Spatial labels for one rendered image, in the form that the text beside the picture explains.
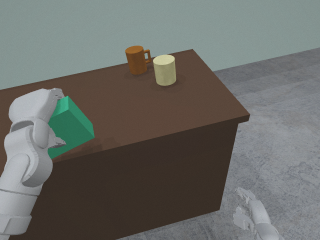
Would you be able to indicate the robot left forearm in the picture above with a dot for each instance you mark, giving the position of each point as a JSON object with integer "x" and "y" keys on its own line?
{"x": 28, "y": 166}

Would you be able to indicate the right robot hand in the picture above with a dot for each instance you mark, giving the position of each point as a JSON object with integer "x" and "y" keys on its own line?
{"x": 255, "y": 213}

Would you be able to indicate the sponge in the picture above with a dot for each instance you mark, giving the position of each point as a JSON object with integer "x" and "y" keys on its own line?
{"x": 70, "y": 124}

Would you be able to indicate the left robot hand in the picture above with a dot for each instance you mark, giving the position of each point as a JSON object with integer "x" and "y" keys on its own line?
{"x": 39, "y": 104}

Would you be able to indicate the table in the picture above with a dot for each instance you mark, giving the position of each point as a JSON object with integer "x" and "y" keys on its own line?
{"x": 160, "y": 153}

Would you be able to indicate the robot right forearm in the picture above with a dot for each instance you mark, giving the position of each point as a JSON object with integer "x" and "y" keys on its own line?
{"x": 266, "y": 231}

